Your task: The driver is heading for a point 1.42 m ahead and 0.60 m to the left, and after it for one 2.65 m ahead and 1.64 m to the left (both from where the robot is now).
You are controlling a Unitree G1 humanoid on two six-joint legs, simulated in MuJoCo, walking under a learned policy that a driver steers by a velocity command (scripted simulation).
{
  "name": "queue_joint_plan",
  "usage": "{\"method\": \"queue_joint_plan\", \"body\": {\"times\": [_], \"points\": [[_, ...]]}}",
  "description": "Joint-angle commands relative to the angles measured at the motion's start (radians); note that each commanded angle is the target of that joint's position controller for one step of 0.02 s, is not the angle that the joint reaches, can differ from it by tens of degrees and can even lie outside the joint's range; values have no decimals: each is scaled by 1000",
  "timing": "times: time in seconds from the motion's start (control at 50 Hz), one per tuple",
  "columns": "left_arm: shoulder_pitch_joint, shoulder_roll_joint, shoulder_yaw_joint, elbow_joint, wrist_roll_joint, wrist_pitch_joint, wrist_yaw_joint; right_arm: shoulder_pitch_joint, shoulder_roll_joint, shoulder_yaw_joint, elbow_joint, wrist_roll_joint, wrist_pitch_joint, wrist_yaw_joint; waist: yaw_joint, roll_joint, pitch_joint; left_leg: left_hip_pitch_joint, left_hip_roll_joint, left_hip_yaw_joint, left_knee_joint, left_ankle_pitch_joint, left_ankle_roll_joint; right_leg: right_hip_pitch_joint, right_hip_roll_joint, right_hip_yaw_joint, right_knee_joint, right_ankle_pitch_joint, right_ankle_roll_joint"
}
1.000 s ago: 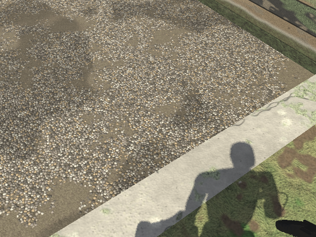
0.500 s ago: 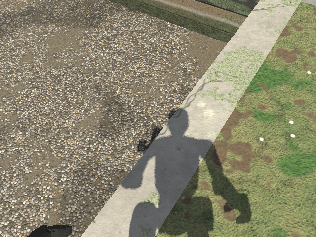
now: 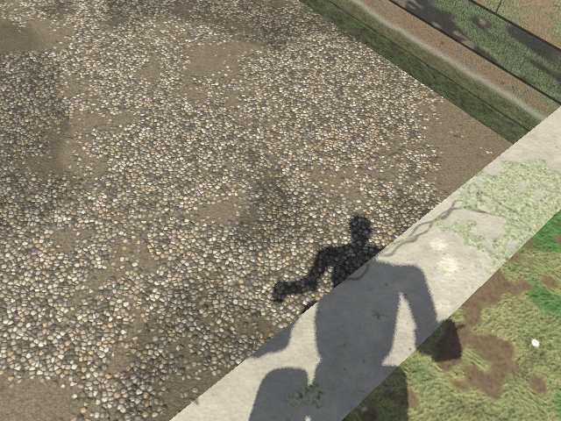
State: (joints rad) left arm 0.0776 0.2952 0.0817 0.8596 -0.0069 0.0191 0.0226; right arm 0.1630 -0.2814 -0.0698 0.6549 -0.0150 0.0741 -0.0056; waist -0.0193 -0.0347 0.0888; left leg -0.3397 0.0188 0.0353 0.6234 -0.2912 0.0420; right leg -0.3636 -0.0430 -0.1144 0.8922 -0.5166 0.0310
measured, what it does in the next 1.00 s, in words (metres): steps on the spot, turning left: right foot, then left foot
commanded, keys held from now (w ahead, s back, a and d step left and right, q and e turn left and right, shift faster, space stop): q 0.96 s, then no key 0.04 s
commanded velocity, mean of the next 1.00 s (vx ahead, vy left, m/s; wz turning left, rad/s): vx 0.01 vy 0.00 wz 0.58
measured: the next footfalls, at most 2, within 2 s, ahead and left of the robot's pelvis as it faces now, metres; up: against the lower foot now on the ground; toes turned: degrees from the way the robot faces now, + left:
right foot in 0.38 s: +0.07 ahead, -0.15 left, +0.00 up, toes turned +20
left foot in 0.82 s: -0.08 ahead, +0.07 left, +0.00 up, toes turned +31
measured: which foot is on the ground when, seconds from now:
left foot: down 0.00-0.38, up 0.40-0.80, down 0.82-1.00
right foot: up 0.00-0.36, down 0.38-0.82, up 0.84-1.00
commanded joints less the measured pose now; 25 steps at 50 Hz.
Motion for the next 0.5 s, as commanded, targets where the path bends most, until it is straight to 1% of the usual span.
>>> {"method": "queue_joint_plan", "body": {"times": [0.02,0.04,0.06,0.08,0.12,0.16,0.18,0.22,0.24,0.28,0.32,0.34,0.36,0.38,0.4,0.42,0.44,0.46,0.48,0.5], "points": [[-53,107,24,-78,-12,-5,1,68,-209,-48,-70,-9,-51,-14,-34,177,-200,317,317,-420,-245,685,268,-290,51,185,385,-109,15],[-49,108,26,-65,-8,-4,11,41,-193,-44,-75,8,-54,-22,-21,123,-172,308,282,-377,-242,650,226,-304,40,197,353,-38,17],[-44,126,32,-59,-3,-1,19,11,-175,-37,-86,15,-49,-33,-5,127,-172,292,258,-352,-242,628,202,-277,31,210,320,16,24],[-38,121,31,-58,-4,-1,20,3,-168,-33,-97,13,-42,-37,4,146,-178,274,236,-344,-247,622,197,-240,44,208,299,48,32],[-22,98,22,-48,-11,-1,17,12,-166,-36,-109,8,-35,-36,5,164,-191,290,201,-319,-238,648,192,-205,69,200,192,93,46],[-28,71,8,-46,-12,1,18,16,-176,-43,-115,13,-27,-37,-3,169,-197,295,177,-316,-218,631,177,-164,75,201,48,117,56],[-24,72,5,-42,-13,-1,19,6,-187,-49,-125,16,-20,-36,-5,169,-198,274,163,-314,-212,590,168,-128,78,198,-7,126,59],[-16,69,-1,-41,-13,-1,15,-3,-197,-54,-136,14,-8,-34,-13,205,-188,206,161,-356,-226,489,166,-56,85,193,-86,128,57],[-16,73,-3,-44,-14,1,12,2,-195,-52,-136,13,-3,-34,-16,223,-179,183,161,-389,-238,433,165,-33,90,194,-112,131,55],[4,93,-1,-41,-15,-4,2,-11,-188,-50,-147,16,5,-34,-17,240,-170,171,163,-456,-249,335,157,-11,88,207,-166,128,44],[33,108,3,-31,-15,-19,-12,-15,-188,-51,-152,27,9,-37,-11,244,-174,181,162,-519,-239,289,140,18,78,220,-246,139,26],[54,111,4,-24,-14,-26,-19,-27,-187,-51,-156,32,12,-40,1,241,-177,174,152,-536,-227,257,126,52,72,218,-315,173,14],[88,112,6,-11,-11,-33,-22,-38,-185,-51,-158,43,10,-45,26,226,-177,143,132,-540,-210,186,98,114,62,205,-429,269,-7],[110,135,12,-8,5,-35,-20,-17,-176,-48,-154,44,6,-44,30,176,-180,79,88,-506,-160,71,58,199,4,239,-510,399,-35],[119,199,22,-16,27,-31,-15,30,-124,-35,-152,27,2,-42,1,-29,-186,-48,-35,-381,38,-163,3,289,-186,422,-557,554,-104],[97,256,33,-11,50,-29,-20,19,-142,-46,-193,38,-5,-47,-15,-287,-125,-155,-167,-237,284,-377,-44,154,-343,625,-615,630,-256],[21,211,19,-47,60,-30,-25,69,-228,-74,-152,36,-9,-45,-28,-170,-106,-146,-115,-265,486,-349,-70,105,-345,581,-615,584,-300],[-39,164,8,-62,46,-29,-19,95,-244,-87,-129,45,-4,-42,-56,-123,-86,-148,-114,-246,567,-282,-79,89,-273,473,-602,535,-262],[-69,135,-2,-72,29,-25,-11,121,-215,-83,-99,43,9,-48,-62,-105,-74,-163,-110,-234,611,-221,-96,106,-207,390,-593,463,-224],[-69,109,-11,-74,15,-25,-3,125,-199,-78,-90,39,19,-51,-47,-110,-61,-200,-107,-229,661,-172,-114,140,-196,356,-580,469,-225]]}}
Velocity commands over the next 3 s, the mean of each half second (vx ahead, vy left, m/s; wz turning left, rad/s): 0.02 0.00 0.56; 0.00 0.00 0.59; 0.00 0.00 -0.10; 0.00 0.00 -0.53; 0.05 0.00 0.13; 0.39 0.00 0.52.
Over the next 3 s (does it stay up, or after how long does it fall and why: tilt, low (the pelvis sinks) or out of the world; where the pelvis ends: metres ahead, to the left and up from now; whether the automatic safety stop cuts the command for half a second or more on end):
stays up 0.04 0.05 0.01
